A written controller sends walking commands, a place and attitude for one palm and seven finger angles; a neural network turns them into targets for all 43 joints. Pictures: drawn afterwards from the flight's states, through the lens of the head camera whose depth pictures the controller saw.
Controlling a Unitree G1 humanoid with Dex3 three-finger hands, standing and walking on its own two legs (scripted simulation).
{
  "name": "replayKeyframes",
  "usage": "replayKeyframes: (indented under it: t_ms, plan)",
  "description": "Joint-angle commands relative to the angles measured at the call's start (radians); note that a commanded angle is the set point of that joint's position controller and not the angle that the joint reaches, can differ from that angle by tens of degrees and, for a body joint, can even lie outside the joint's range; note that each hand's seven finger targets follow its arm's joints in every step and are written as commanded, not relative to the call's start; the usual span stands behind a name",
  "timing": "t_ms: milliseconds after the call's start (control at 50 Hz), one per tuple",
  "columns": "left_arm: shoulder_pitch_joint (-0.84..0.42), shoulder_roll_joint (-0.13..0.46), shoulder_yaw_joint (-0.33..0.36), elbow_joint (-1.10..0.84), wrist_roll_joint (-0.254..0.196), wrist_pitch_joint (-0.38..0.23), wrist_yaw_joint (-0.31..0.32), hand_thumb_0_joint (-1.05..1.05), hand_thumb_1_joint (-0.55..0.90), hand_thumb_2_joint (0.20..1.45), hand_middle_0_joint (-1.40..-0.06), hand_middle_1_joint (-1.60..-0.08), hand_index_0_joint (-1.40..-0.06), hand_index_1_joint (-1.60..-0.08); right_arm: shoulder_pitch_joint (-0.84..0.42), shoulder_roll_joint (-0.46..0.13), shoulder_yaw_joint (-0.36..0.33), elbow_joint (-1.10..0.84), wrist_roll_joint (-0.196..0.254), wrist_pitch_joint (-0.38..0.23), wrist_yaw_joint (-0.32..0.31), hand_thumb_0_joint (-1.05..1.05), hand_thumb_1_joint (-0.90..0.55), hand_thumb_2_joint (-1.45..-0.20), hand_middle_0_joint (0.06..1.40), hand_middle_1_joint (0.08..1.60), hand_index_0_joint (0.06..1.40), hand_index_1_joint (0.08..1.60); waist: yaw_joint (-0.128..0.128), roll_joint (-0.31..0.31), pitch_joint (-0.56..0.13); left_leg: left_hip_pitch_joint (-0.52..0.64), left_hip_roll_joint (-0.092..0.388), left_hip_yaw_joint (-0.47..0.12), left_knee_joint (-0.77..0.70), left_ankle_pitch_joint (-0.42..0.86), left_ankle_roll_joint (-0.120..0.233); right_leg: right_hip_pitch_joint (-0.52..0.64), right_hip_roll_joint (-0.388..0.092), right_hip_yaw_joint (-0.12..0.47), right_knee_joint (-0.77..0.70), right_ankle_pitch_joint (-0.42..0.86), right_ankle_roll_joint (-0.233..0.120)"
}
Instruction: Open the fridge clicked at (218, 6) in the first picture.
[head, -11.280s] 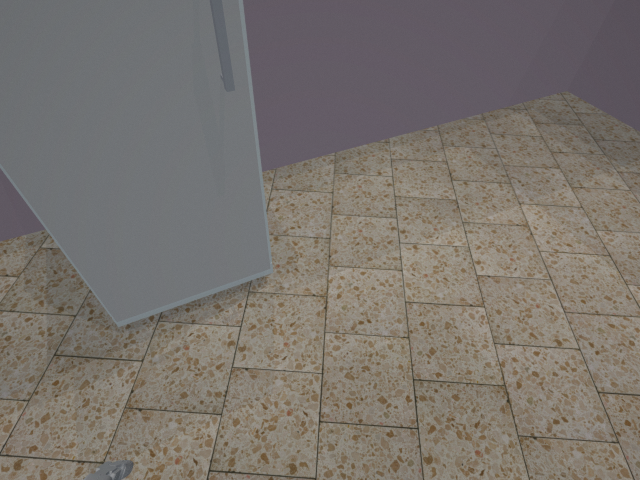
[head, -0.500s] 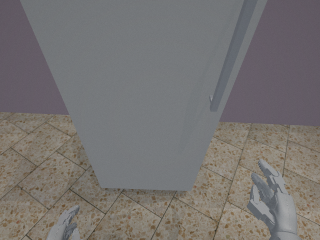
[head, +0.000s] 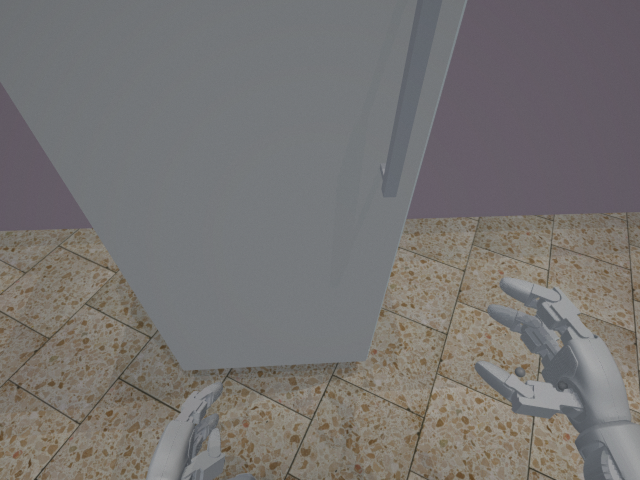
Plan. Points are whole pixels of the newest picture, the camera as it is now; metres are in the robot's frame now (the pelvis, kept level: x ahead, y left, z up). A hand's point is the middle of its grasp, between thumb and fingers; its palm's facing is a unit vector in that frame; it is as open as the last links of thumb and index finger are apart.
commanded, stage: raise the hand to about handle height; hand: right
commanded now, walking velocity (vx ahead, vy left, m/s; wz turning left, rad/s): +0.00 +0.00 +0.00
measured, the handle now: (406, 83) +0.51 -0.08 +0.25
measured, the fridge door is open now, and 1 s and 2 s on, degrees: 0 0 0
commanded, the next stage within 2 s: move the hooked fingers beside the handle in 1.38 s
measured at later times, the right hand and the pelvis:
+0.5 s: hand (617, 287) +0.27 -0.25 +0.19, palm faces +0.03 +0.99 -0.12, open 13.3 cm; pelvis +0.02 +0.00 +0.03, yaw +0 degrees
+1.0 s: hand out of the picture +0.30 -0.27 +0.27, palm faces +0.02 +0.99 -0.14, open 14.0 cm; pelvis +0.01 +0.02 +0.03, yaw +1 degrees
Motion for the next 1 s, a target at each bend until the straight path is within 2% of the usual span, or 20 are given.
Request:
replayKeyframes:
  t_ms: [0,80,100,120,180,200,280,300,320,460,560,600,640,720,800,840,880,900,920,980]
  plan:
    - [-0.118,0.188,0.097,-0.188,-0.003,-0.105,0.019,0.000,0.900,0.900,-0.200,-0.300,-0.200,-0.300,-0.024,-0.154,-0.191,-0.247,0.086,0.018,0.000,0.000,-0.037,-0.530,0.262,0.855,0.262,0.855,-0.035,0.025,-0.183,0.351,-0.053,-0.036,-0.086,0.220,0.026,-0.065,0.006,0.075,-0.243,0.468,0.041]
    - [-0.095,0.201,0.104,-0.165,-0.008,-0.122,0.013,0.000,0.900,0.900,-0.200,-0.300,-0.200,-0.300,-0.046,-0.147,-0.195,-0.250,0.088,0.027,0.003,0.000,0.057,-0.490,0.268,0.915,0.268,0.915,-0.015,0.045,-0.131,0.323,-0.054,-0.036,-0.123,0.197,0.018,-0.040,0.001,0.061,-0.274,0.434,0.044]
    - [-0.097,0.207,0.105,-0.168,-0.007,-0.125,0.014,0.000,0.900,0.900,-0.200,-0.300,-0.200,-0.300,-0.070,-0.163,-0.209,-0.260,0.090,0.033,0.008,0.000,0.080,-0.480,0.270,0.930,0.270,0.930,-0.023,0.038,-0.122,0.345,-0.056,-0.041,-0.131,0.216,0.024,-0.031,0.003,0.060,-0.278,0.457,0.043]
    - [-0.089,0.210,0.107,-0.163,-0.010,-0.127,0.016,0.000,0.900,0.900,-0.200,-0.300,-0.200,-0.300,-0.096,-0.176,-0.209,-0.286,0.086,0.034,0.014,0.000,0.103,-0.470,0.272,0.945,0.272,0.945,-0.019,0.008,-0.151,0.353,-0.054,-0.043,-0.140,0.218,0.021,0.001,0.003,0.054,-0.286,0.462,0.043]
    - [-0.081,0.210,0.109,-0.152,-0.013,-0.141,0.024,0.000,0.900,0.900,-0.200,-0.300,-0.200,-0.300,-0.154,-0.195,-0.207,-0.327,0.070,0.054,0.009,0.000,0.173,-0.440,0.277,0.990,0.277,0.990,-0.018,-0.071,-0.153,0.357,-0.051,-0.038,-0.161,0.222,0.019,0.062,0.001,0.058,-0.307,0.488,0.046]
    - [-0.082,0.215,0.107,-0.147,-0.011,-0.141,0.029,0.000,0.900,0.900,-0.200,-0.300,-0.200,-0.300,-0.184,-0.210,-0.216,-0.328,0.073,0.066,0.008,0.000,0.197,-0.430,0.278,1.005,0.278,1.005,-0.018,-0.047,-0.128,0.369,-0.057,-0.036,-0.170,0.238,0.024,0.070,0.000,0.065,-0.315,0.509,0.046]
    - [-0.088,0.218,0.107,-0.132,-0.017,-0.133,0.043,0.000,0.900,0.900,-0.200,-0.300,-0.200,-0.300,-0.282,-0.253,-0.248,-0.314,0.070,0.097,0.012,0.000,0.290,-0.390,0.285,1.065,0.285,1.065,-0.017,-0.056,-0.109,0.391,-0.055,-0.035,-0.201,0.240,0.020,0.111,-0.001,0.068,-0.354,0.504,0.043]
    - [-0.092,0.221,0.104,-0.133,-0.014,-0.129,0.044,0.000,0.900,0.900,-0.200,-0.300,-0.200,-0.300,-0.308,-0.285,-0.273,-0.319,0.074,0.107,0.016,0.000,0.313,-0.380,0.287,1.080,0.287,1.080,-0.028,-0.060,-0.113,0.420,-0.058,-0.041,-0.211,0.268,0.027,0.126,0.003,0.067,-0.357,0.528,0.041]
    - [-0.093,0.218,0.101,-0.130,-0.016,-0.122,0.046,0.000,0.900,0.900,-0.200,-0.300,-0.200,-0.300,-0.330,-0.284,-0.275,-0.308,0.076,0.119,0.023,0.000,0.337,-0.370,0.288,1.095,0.288,1.095,-0.026,-0.085,-0.127,0.432,-0.057,-0.041,-0.215,0.288,0.025,0.146,0.003,0.066,-0.367,0.558,0.045]
    - [-0.129,0.215,0.083,-0.130,-0.027,-0.078,0.045,0.000,0.900,0.900,-0.200,-0.300,-0.200,-0.300,-0.461,-0.338,-0.314,-0.200,0.091,0.228,0.082,0.000,0.500,-0.300,0.300,1.200,0.300,1.200,-0.028,-0.062,-0.085,0.465,-0.057,-0.051,-0.265,0.325,0.026,0.172,0.005,0.054,-0.405,0.542,0.030]
    - [-0.157,0.212,0.072,-0.141,-0.035,-0.037,0.043,0.000,0.900,0.900,-0.200,-0.300,-0.200,-0.300,-0.586,-0.399,-0.352,-0.162,0.094,0.302,0.111,0.000,0.500,-0.300,0.300,1.200,0.300,1.200,-0.025,-0.024,-0.107,0.491,-0.057,-0.059,-0.290,0.316,0.026,0.189,0.009,0.053,-0.421,0.511,0.018]
    - [-0.170,0.211,0.069,-0.149,-0.035,-0.026,0.038,0.000,0.900,0.900,-0.200,-0.300,-0.200,-0.300,-0.618,-0.438,-0.378,-0.175,0.094,0.319,0.119,0.000,0.500,-0.300,0.300,1.200,0.300,1.200,-0.036,-0.043,-0.138,0.519,-0.057,-0.066,-0.291,0.349,0.029,0.209,0.013,0.050,-0.416,0.543,0.016]
    - [-0.177,0.204,0.066,-0.152,-0.038,-0.017,0.037,0.000,0.900,0.900,-0.200,-0.300,-0.200,-0.300,-0.682,-0.458,-0.384,-0.189,0.089,0.332,0.125,0.000,0.500,-0.300,0.300,1.200,0.300,1.200,-0.031,-0.087,-0.164,0.523,-0.054,-0.064,-0.298,0.352,0.028,0.231,0.015,0.046,-0.426,0.548,0.017]
    - [-0.181,0.213,0.061,-0.138,-0.043,0.001,0.031,0.000,0.900,0.900,-0.200,-0.300,-0.200,-0.300,-0.715,-0.497,-0.413,-0.068,0.092,0.371,0.141,0.000,0.500,-0.300,0.300,1.200,0.300,1.200,-0.029,0.004,-0.122,0.516,-0.051,-0.072,-0.322,0.312,0.026,0.201,0.014,0.049,-0.439,0.493,0.008]
    - [-0.208,0.220,0.061,-0.148,-0.051,0.014,0.028,0.000,0.900,0.900,-0.200,-0.300,-0.200,-0.300,-0.815,-0.543,-0.413,-0.032,0.082,0.410,0.155,0.000,0.500,-0.300,0.300,1.200,0.300,1.200,-0.036,-0.050,-0.115,0.508,-0.037,-0.095,-0.333,0.253,0.034,0.201,0.017,0.050,-0.438,0.455,0.008]
    - [-0.212,0.222,0.063,-0.155,-0.053,0.019,0.027,0.000,0.900,0.900,-0.200,-0.300,-0.200,-0.300,-0.872,-0.573,-0.426,-0.047,0.076,0.419,0.161,0.000,0.500,-0.300,0.300,1.200,0.300,1.200,-0.032,-0.050,-0.171,0.534,-0.032,-0.097,-0.329,0.262,0.031,0.216,0.019,0.049,-0.437,0.465,0.005]
    - [-0.205,0.223,0.065,-0.157,-0.054,0.021,0.024,0.000,0.900,0.900,-0.200,-0.300,-0.200,-0.300,-0.845,-0.553,-0.413,-0.001,0.077,0.430,0.171,0.000,0.500,-0.300,0.300,1.200,0.300,1.200,-0.030,-0.034,-0.165,0.522,-0.035,-0.090,-0.323,0.267,0.031,0.214,0.019,0.051,-0.439,0.468,0.005]
    - [-0.207,0.227,0.066,-0.159,-0.055,0.027,0.017,0.000,0.900,0.900,-0.200,-0.300,-0.200,-0.300,-0.799,-0.545,-0.414,0.029,0.085,0.437,0.181,0.000,0.500,-0.300,0.300,1.200,0.300,1.200,-0.038,0.003,-0.150,0.533,-0.029,-0.107,-0.324,0.276,0.032,0.192,0.016,0.050,-0.426,0.469,0.005]
    - [-0.204,0.231,0.066,-0.155,-0.059,0.034,0.014,0.000,0.900,0.900,-0.200,-0.300,-0.200,-0.300,-0.779,-0.524,-0.402,0.048,0.089,0.440,0.189,0.000,0.500,-0.300,0.300,1.200,0.300,1.200,-0.031,0.021,-0.136,0.517,-0.028,-0.104,-0.320,0.273,0.029,0.186,0.014,0.045,-0.428,0.457,0.005]
    - [-0.217,0.239,0.074,-0.170,-0.061,0.038,0.011,0.000,0.900,0.900,-0.200,-0.300,-0.200,-0.300,-0.781,-0.543,-0.417,0.012,0.093,0.442,0.190,0.000,0.500,-0.300,0.300,1.200,0.300,1.200,-0.035,-0.011,-0.132,0.489,-0.028,-0.103,-0.317,0.234,0.030,0.184,0.017,0.045,-0.428,0.433,0.005]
